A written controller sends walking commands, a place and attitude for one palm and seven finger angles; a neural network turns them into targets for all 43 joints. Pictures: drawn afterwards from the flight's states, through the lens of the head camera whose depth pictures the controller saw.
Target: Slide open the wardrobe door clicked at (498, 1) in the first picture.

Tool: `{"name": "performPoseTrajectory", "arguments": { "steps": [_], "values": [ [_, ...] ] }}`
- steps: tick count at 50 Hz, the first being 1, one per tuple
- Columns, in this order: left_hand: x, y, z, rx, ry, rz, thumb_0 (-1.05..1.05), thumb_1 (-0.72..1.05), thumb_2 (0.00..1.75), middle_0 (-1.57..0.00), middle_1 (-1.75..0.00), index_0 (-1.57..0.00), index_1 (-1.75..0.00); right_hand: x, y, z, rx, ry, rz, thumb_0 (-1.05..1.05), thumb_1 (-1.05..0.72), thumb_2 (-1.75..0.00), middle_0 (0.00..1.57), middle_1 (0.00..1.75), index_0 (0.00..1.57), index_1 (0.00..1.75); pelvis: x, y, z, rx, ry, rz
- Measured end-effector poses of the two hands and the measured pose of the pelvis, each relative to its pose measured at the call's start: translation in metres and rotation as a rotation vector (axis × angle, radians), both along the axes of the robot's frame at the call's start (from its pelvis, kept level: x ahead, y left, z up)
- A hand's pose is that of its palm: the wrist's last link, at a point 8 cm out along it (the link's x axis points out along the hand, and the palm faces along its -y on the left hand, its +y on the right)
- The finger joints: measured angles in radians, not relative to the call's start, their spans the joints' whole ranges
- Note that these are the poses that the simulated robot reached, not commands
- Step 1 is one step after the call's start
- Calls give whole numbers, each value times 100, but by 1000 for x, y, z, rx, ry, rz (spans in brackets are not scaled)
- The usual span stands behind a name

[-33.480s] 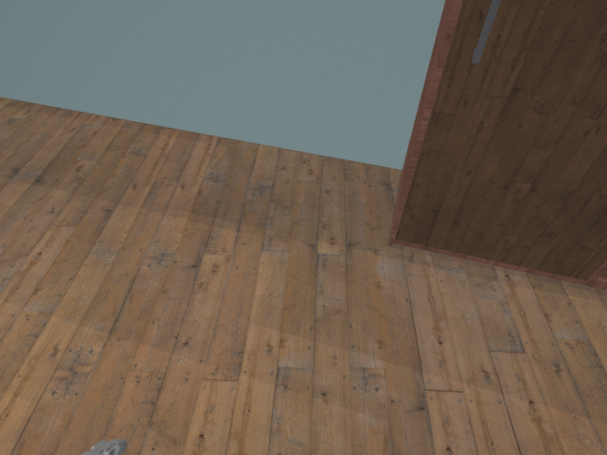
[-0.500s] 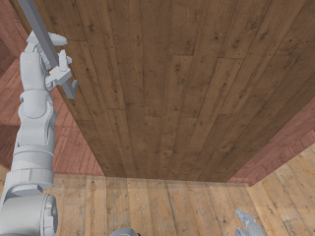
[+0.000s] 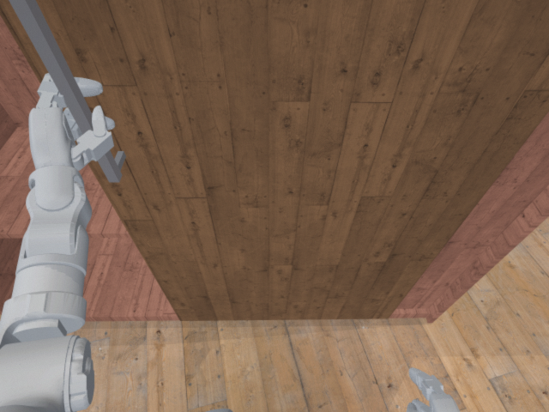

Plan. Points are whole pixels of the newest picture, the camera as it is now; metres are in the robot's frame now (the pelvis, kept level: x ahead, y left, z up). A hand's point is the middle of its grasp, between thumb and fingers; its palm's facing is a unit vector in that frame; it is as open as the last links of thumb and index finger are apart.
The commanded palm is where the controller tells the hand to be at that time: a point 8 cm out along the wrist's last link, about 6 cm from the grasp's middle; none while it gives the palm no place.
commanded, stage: stop walking and hold the door there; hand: left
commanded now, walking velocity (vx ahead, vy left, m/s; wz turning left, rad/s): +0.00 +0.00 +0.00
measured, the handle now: (75, 82) +0.45 +0.30 +0.23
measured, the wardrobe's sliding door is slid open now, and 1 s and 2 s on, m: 0.56 0.56 0.47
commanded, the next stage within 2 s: loosen the grip on the handle in 0.12 s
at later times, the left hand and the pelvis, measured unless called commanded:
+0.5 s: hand (101, 129) +0.42 +0.27 +0.19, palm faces +0.41 -0.88 -0.22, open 9.3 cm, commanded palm +0.38 +0.31 +0.18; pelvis +0.00 -0.01 +0.00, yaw +2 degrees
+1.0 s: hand (100, 129) +0.43 +0.28 +0.18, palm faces +0.41 -0.89 -0.19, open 13.5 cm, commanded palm +0.39 +0.33 +0.18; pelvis +0.02 -0.02 +0.00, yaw +2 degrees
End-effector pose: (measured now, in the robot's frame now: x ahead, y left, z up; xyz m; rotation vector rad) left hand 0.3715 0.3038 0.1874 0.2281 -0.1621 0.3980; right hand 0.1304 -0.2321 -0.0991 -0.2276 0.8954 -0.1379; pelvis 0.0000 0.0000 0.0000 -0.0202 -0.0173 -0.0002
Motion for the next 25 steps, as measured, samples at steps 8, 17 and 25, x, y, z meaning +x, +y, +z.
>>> {"name": "performPoseTrajectory", "arguments": {
  "steps": [8,17,25],
  "values": [
    [0,0,0,-7,1,4,-6,77,81,-45,-140,-29,-139,-10,-27,5,-59,15,-50,1,-90,-90,21,30,20,30,3,-3,0,1,-3,-1],
    [14,16,7,-49,63,11,-6,59,77,-48,-142,-40,-143,-20,-35,14,-74,-10,0,1,-90,-90,20,30,20,30,-1,-11,0,11,20,34],
    [8,6,6,10,50,27,-1,9,52,-48,-141,-45,-141,-48,-43,2,-58,39,-21,1,-90,-90,20,30,20,30,-5,-12,-3,5,31,38]
  ]
}}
